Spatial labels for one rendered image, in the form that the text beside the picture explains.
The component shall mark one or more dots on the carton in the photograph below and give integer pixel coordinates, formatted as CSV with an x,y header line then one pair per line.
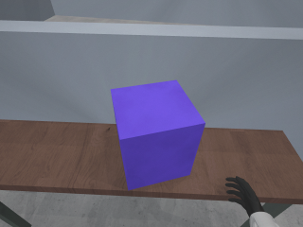
x,y
159,132

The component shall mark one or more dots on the robot right hand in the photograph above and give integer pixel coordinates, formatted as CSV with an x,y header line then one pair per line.
x,y
249,200

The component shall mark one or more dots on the right robot forearm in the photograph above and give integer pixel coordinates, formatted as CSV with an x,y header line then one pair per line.
x,y
262,219

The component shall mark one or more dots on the table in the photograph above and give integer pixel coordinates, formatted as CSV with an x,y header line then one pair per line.
x,y
85,158

